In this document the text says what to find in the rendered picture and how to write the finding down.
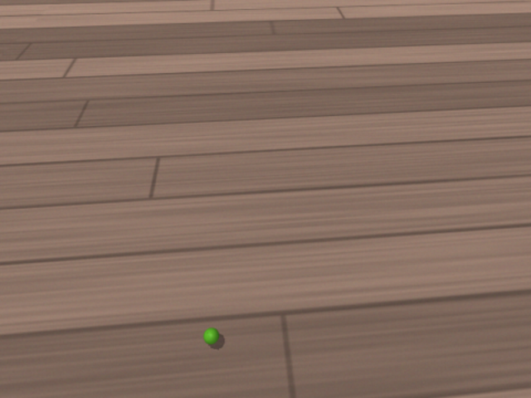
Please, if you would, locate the ball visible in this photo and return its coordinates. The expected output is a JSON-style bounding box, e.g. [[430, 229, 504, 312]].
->
[[203, 328, 219, 344]]

